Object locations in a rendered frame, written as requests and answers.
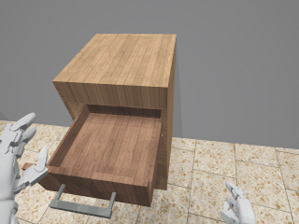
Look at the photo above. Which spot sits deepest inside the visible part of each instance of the left robot hand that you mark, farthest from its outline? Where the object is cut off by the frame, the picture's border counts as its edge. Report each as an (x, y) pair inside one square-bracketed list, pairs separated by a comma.
[(13, 139)]

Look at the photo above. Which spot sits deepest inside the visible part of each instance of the cabinet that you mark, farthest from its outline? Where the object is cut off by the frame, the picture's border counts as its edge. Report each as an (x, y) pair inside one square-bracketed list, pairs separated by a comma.
[(128, 70)]

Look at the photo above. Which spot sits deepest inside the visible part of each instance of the drawer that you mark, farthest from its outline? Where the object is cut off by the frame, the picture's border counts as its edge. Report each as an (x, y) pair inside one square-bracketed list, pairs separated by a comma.
[(108, 148)]

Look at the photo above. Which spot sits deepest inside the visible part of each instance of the robot left forearm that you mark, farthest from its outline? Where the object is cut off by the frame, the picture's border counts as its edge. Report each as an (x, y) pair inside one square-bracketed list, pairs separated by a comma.
[(8, 210)]

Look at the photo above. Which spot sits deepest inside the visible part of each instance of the right robot hand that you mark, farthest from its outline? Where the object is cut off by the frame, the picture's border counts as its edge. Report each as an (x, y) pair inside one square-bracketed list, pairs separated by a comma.
[(243, 212)]

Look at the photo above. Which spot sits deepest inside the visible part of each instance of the handle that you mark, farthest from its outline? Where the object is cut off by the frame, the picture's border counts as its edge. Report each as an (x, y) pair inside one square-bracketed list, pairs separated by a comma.
[(81, 208)]

